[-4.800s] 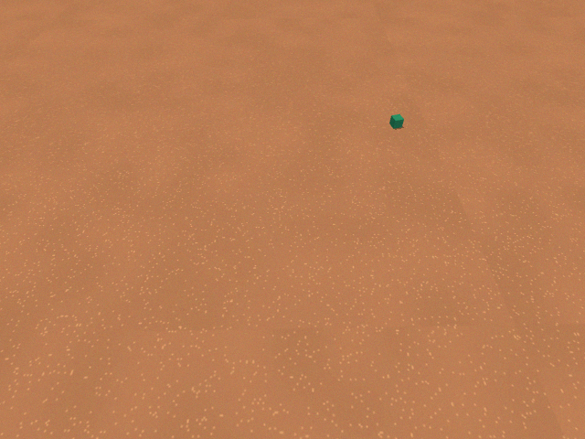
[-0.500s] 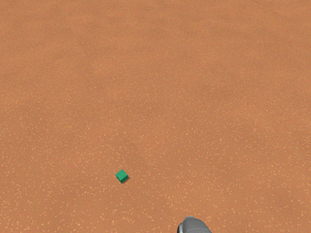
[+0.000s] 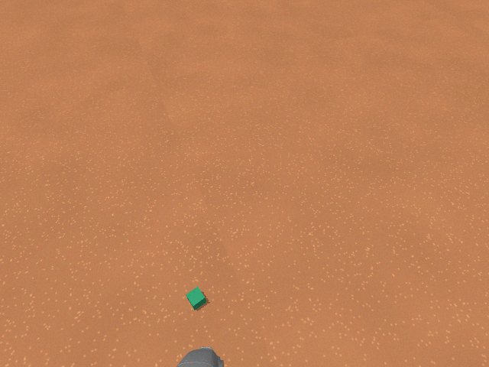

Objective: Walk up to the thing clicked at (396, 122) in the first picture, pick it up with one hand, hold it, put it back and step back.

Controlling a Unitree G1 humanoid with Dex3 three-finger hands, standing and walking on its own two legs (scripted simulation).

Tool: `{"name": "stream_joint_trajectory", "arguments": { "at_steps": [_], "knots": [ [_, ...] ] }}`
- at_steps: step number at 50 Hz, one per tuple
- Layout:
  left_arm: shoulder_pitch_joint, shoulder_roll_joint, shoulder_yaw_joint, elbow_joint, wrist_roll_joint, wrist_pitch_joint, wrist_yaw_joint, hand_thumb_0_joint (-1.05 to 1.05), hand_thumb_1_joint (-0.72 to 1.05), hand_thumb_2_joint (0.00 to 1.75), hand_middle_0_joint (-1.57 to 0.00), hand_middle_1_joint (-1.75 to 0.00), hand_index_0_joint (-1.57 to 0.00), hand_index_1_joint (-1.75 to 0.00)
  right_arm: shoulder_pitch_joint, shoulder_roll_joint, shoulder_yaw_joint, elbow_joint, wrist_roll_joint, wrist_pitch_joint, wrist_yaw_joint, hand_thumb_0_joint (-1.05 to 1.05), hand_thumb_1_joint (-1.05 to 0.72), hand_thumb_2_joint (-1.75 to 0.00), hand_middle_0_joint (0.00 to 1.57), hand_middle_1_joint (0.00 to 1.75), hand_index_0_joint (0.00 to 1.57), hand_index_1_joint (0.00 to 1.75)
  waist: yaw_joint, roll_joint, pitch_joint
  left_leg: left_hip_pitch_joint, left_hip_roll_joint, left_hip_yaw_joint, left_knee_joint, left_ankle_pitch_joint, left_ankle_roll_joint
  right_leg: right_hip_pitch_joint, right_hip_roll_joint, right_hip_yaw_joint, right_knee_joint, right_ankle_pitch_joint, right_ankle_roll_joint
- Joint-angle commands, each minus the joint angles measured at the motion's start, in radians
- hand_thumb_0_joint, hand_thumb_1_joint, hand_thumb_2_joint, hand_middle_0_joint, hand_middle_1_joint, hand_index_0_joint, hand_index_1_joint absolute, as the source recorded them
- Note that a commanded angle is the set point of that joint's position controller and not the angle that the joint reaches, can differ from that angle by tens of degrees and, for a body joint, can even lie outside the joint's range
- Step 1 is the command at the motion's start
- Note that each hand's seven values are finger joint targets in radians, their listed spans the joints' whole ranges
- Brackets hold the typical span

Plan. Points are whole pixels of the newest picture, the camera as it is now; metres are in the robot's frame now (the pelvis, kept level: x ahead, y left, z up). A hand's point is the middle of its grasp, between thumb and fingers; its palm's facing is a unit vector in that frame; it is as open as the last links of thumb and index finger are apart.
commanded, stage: walk up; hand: left
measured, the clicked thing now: (196, 298) +0.44 +0.22 -0.74
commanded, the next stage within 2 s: stand in 1.94 s
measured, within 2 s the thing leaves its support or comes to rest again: neither
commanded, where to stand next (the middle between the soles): +0.12 +0.01 m, yaw -1 degrees
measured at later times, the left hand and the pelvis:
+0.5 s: hand out of the picture +0.08 +0.28 -0.14, palm faces -0.04 -0.90 -0.43, open 7.4 cm; pelvis +0.04 +0.00 +0.00, yaw -1 degrees
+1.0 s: hand (118, 342) +0.18 +0.26 -0.14, palm faces -0.05 -0.94 -0.33, open 7.4 cm; pelvis +0.07 +0.01 +0.01, yaw -1 degrees
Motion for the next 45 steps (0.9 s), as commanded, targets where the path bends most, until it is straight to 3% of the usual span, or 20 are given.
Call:
{"name": "stream_joint_trajectory", "arguments": {
  "at_steps": [1,2,3,4,6,8,14,16,17,18,19,20,21,23,25,26,27,29,33,45],
  "knots": [
    [-0.029,0.175,0.035,-0.072,-0.017,-0.009,0.022,0.00,0.90,0.90,-0.20,-0.30,-0.20,-0.30,0.075,-0.182,-0.042,-0.036,-0.004,-0.052,-0.039,0.00,-0.90,-0.90,0.20,0.30,0.20,0.30,-0.053,0.016,-0.151,0.296,0.046,-0.064,-0.220,0.140,0.064,-0.131,-0.160,0.087,0.120,0.271,-0.073],
    [0.011,0.142,0.023,-0.083,-0.021,-0.009,0.017,0.00,0.90,0.90,-0.20,-0.30,-0.20,-0.30,0.103,-0.266,-0.065,-0.048,-0.007,-0.057,-0.040,0.00,-0.90,-0.90,0.20,0.30,0.20,0.30,-0.048,0.191,-0.193,0.360,0.210,-0.322,-0.269,0.084,0.129,-0.222,-0.043,0.026,0.276,0.000,-0.026],
    [0.056,0.146,0.022,-0.055,-0.024,0.005,0.021,0.00,0.90,0.90,-0.20,-0.30,-0.20,-0.30,0.066,-0.292,-0.064,-0.070,0.001,-0.059,-0.040,0.00,-0.90,-0.90,0.20,0.30,0.20,0.30,-0.028,0.175,-0.156,0.348,0.296,-0.468,-0.323,-0.009,0.214,-0.318,0.028,0.054,0.349,-0.290,-0.015],
    [0.058,0.210,0.043,-0.022,-0.013,0.013,0.031,0.00,0.90,0.90,-0.20,-0.30,-0.20,-0.30,0.063,-0.324,-0.080,-0.058,0.012,-0.051,-0.037,0.00,-0.90,-0.90,0.20,0.30,0.20,0.30,-0.045,0.197,-0.146,0.316,0.338,-0.523,-0.335,-0.173,0.282,-0.309,-0.027,0.100,0.433,-0.318,-0.019],
    [0.009,0.239,0.050,-0.010,-0.002,0.016,0.027,0.00,0.90,0.90,-0.20,-0.30,-0.20,-0.30,0.032,-0.269,-0.067,-0.075,0.010,-0.041,-0.041,0.00,-0.90,-0.90,0.20,0.30,0.20,0.30,-0.053,0.128,-0.107,0.246,0.247,-0.392,-0.344,-0.170,0.236,-0.302,-0.039,0.155,0.422,-0.280,-0.013],
    [0.031,0.216,0.048,0.012,-0.004,0.019,0.018,0.00,0.90,0.90,-0.20,-0.30,-0.20,-0.30,-0.016,-0.243,-0.053,-0.086,0.010,-0.045,-0.042,0.00,-0.90,-0.90,0.20,0.30,0.20,0.30,-0.030,0.162,-0.093,0.203,0.177,-0.265,-0.342,-0.141,0.191,-0.272,-0.048,0.141,0.383,-0.182,-0.007],
    [0.030,0.174,0.042,0.065,0.000,0.000,0.023,0.00,0.90,0.90,-0.20,-0.30,-0.20,-0.30,-0.090,-0.226,-0.045,-0.101,0.000,-0.020,-0.033,0.00,-0.90,-0.90,0.20,0.30,0.20,0.30,-0.033,0.162,-0.091,0.084,0.160,-0.173,-0.284,-0.139,0.203,-0.103,-0.018,0.061,0.136,-0.086,0.025],
    [0.059,0.155,0.042,0.091,0.006,-0.011,0.033,0.00,0.90,0.90,-0.20,-0.30,-0.20,-0.30,-0.130,-0.212,-0.037,-0.102,0.008,-0.003,-0.029,0.00,-0.90,-0.90,0.20,0.30,0.20,0.30,-0.003,0.115,-0.110,0.024,0.143,-0.138,-0.196,-0.123,0.175,0.023,0.006,0.037,-0.030,0.033,0.020],
    [0.057,0.165,0.046,0.100,0.011,-0.018,0.039,0.00,0.90,0.90,-0.20,-0.30,-0.20,-0.30,-0.133,-0.170,-0.020,-0.100,0.018,0.002,-0.028,0.00,-0.90,-0.90,0.20,0.30,0.20,0.30,0.012,0.068,-0.112,-0.011,0.118,-0.116,-0.145,-0.127,0.135,0.069,0.000,0.067,-0.065,0.063,0.009],
    [0.040,0.191,0.049,0.092,0.019,-0.024,0.044,0.00,0.90,0.90,-0.20,-0.30,-0.20,-0.30,-0.129,-0.136,-0.008,-0.099,0.024,0.005,-0.028,0.00,-0.90,-0.90,0.20,0.30,0.20,0.30,0.007,-0.009,-0.100,-0.051,0.083,-0.087,-0.094,-0.175,0.096,0.076,-0.053,0.154,-0.123,0.047,-0.013],
    [0.000,0.242,0.058,0.076,0.031,-0.032,0.046,0.00,0.90,0.90,-0.20,-0.30,-0.20,-0.30,-0.108,-0.102,0.002,-0.096,0.028,0.007,-0.026,0.00,-0.90,-0.90,0.20,0.30,0.20,0.30,-0.016,-0.142,-0.076,-0.101,0.008,-0.043,0.006,-0.231,0.046,0.041,-0.201,0.394,-0.217,-0.043,-0.069],
    [-0.081,0.298,0.062,0.059,0.024,-0.031,0.045,0.00,0.90,0.90,-0.20,-0.30,-0.20,-0.30,-0.115,-0.116,-0.002,-0.073,0.023,0.013,-0.030,0.00,-0.90,-0.90,0.20,0.30,0.20,0.30,-0.022,-0.192,-0.047,-0.050,-0.035,-0.003,0.102,-0.312,0.026,-0.099,-0.343,0.552,-0.312,-0.234,-0.159],
    [-0.147,0.304,0.059,0.049,0.020,-0.025,0.041,0.00,0.90,0.90,-0.20,-0.30,-0.20,-0.30,-0.104,-0.160,-0.019,-0.044,0.017,0.013,-0.034,0.00,-0.90,-0.90,0.20,0.30,0.20,0.30,-0.038,-0.179,-0.007,0.056,0.000,-0.038,0.120,-0.308,0.028,-0.226,-0.350,0.536,-0.284,-0.231,-0.189],
    [-0.195,0.231,0.036,0.044,0.011,-0.021,0.035,0.00,0.90,0.90,-0.20,-0.30,-0.20,-0.30,-0.084,-0.154,-0.013,-0.007,0.027,-0.001,-0.026,0.00,-0.90,-0.90,0.20,0.30,0.20,0.30,-0.070,-0.162,-0.017,0.154,-0.006,-0.023,-0.045,-0.194,0.040,-0.229,-0.221,0.321,-0.214,-0.118,-0.106],
    [-0.172,0.203,0.026,0.064,0.005,-0.027,0.034,0.00,0.90,0.90,-0.20,-0.30,-0.20,-0.30,-0.098,-0.151,-0.011,0.014,0.028,-0.011,-0.026,0.00,-0.90,-0.90,0.20,0.30,0.20,0.30,-0.051,-0.176,-0.087,0.204,0.013,-0.049,-0.121,0.026,0.047,-0.131,-0.158,0.239,-0.147,0.107,-0.046],
    [-0.162,0.208,0.023,0.069,0.002,-0.028,0.032,0.00,0.90,0.90,-0.20,-0.30,-0.20,-0.30,-0.102,-0.160,-0.011,0.016,0.023,-0.015,-0.030,0.00,-0.90,-0.90,0.20,0.30,0.20,0.30,-0.046,-0.172,-0.129,0.237,0.024,-0.059,-0.128,0.088,0.052,-0.104,-0.156,0.232,-0.109,0.219,-0.043],
    [-0.140,0.203,0.021,0.081,-0.002,-0.026,0.029,0.00,0.90,0.90,-0.20,-0.30,-0.20,-0.30,-0.114,-0.172,-0.008,0.020,0.020,-0.019,-0.032,0.00,-0.90,-0.90,0.20,0.30,0.20,0.30,-0.036,-0.158,-0.157,0.252,0.039,-0.086,-0.139,0.083,0.057,-0.103,-0.144,0.225,-0.109,0.210,-0.034],
    [-0.167,0.209,0.023,0.093,-0.007,-0.019,0.029,0.00,0.90,0.90,-0.20,-0.30,-0.20,-0.30,-0.134,-0.174,-0.006,0.038,0.023,-0.018,-0.027,0.00,-0.90,-0.90,0.20,0.30,0.20,0.30,-0.030,-0.154,-0.124,0.195,0.036,-0.089,-0.157,-0.012,0.055,-0.078,-0.131,0.218,-0.167,0.011,-0.022],
    [-0.198,0.197,0.015,0.110,-0.009,-0.009,0.028,0.00,0.90,0.90,-0.20,-0.30,-0.20,-0.30,-0.157,-0.180,0.001,0.077,0.016,-0.016,-0.026,0.00,-0.90,-0.90,0.20,0.30,0.20,0.30,-0.027,-0.051,-0.098,0.166,0.054,-0.115,-0.257,-0.112,0.053,-0.056,-0.112,0.190,-0.152,-0.045,-0.020],
    [-0.255,0.183,0.002,0.188,-0.013,-0.004,0.029,0.00,0.90,0.90,-0.20,-0.30,-0.20,-0.30,-0.209,-0.160,0.014,0.145,0.020,-0.026,-0.036,0.00,-0.90,-0.90,0.20,0.30,0.20,0.30,-0.022,0.024,-0.161,0.224,0.071,-0.089,-0.298,0.179,0.039,0.107,-0.115,0.149,-0.187,0.246,0.002]
  ]
}}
